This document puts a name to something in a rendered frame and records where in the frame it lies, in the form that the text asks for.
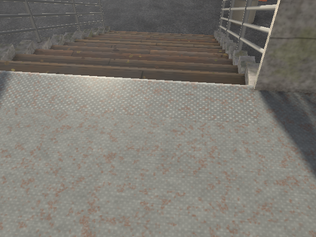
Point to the stairs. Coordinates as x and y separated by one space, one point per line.
135 55

